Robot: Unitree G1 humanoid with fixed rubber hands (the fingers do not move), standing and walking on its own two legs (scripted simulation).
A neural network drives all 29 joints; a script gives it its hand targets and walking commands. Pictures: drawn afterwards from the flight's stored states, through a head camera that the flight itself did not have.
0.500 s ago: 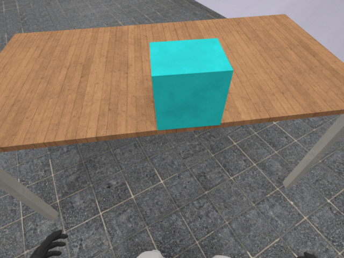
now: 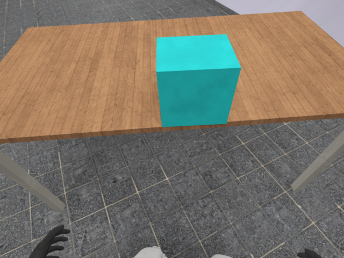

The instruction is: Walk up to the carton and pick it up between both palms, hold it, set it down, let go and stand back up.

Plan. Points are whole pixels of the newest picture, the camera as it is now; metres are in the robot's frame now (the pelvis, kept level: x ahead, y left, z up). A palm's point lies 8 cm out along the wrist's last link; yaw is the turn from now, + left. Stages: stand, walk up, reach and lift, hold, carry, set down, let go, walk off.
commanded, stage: walk up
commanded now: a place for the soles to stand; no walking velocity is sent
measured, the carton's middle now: (193, 82) +0.58 -0.02 +0.08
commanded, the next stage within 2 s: none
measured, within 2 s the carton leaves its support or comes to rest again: neither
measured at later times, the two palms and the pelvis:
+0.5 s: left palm out of the picture +0.11 +0.32 -0.06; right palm out of the picture +0.13 -0.31 -0.07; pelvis +0.00 +0.00 +0.00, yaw +3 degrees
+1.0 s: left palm out of the picture +0.09 +0.32 -0.07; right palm out of the picture +0.15 -0.31 -0.08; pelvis +0.00 -0.01 -0.01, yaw +4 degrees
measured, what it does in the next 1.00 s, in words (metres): steps on the spot: left foot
